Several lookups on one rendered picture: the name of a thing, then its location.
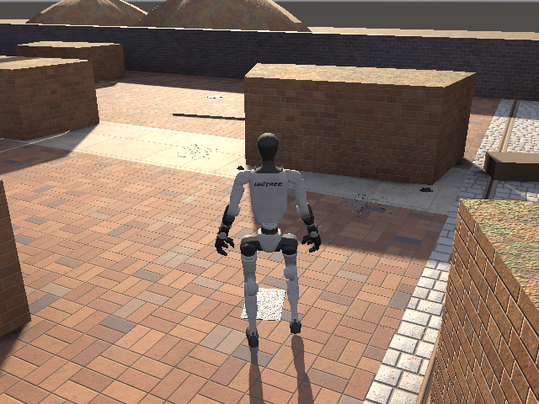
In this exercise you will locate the robot right forearm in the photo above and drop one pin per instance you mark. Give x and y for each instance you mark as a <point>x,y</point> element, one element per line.
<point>310,223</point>

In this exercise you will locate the right robot upper arm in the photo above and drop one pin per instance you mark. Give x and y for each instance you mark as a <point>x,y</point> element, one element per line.
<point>299,191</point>

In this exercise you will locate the robot left hand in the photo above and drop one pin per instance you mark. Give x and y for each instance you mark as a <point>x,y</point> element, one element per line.
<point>220,243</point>

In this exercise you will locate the left robot upper arm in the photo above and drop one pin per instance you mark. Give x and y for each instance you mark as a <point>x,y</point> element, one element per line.
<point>237,192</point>

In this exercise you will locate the robot left forearm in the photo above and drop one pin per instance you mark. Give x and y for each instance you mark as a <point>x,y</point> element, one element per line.
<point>226,224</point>

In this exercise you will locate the robot head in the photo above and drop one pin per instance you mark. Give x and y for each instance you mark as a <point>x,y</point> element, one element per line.
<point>268,146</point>

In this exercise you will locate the robot right hand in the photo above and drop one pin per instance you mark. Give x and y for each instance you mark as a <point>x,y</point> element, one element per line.
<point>316,240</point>

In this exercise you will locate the left robot foot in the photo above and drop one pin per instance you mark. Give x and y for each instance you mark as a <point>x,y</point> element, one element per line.
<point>253,341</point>

